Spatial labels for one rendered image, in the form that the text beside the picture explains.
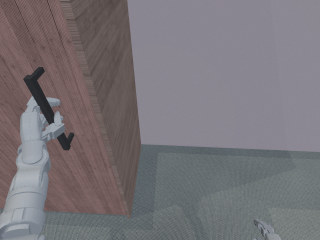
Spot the robot left hand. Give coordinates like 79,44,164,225
20,96,65,144

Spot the handle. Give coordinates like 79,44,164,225
23,67,74,151

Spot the wardrobe door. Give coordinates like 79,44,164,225
0,0,126,215

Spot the robot right hand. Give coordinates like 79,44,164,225
252,218,281,240

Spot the robot left forearm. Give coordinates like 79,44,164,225
0,140,51,240

